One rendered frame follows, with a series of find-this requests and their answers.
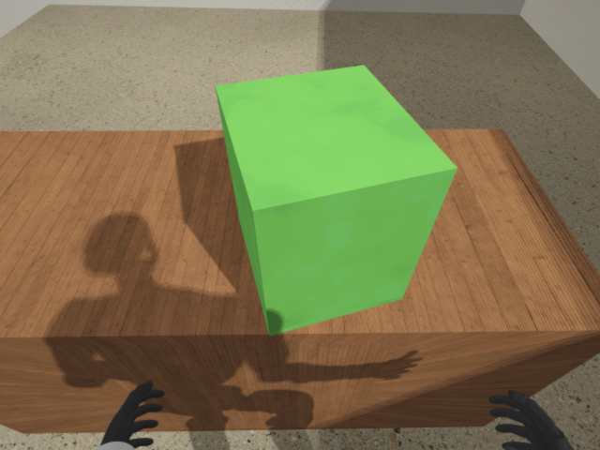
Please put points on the carton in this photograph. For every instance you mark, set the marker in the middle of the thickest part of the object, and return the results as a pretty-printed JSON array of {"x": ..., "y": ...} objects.
[{"x": 337, "y": 189}]

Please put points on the robot left hand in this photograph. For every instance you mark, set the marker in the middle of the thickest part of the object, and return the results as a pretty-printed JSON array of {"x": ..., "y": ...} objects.
[{"x": 123, "y": 426}]

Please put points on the pedestal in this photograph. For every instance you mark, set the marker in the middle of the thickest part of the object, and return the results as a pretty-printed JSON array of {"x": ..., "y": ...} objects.
[{"x": 123, "y": 261}]

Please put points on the robot right hand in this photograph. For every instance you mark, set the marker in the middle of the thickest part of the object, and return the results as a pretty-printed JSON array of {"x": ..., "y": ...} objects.
[{"x": 540, "y": 430}]

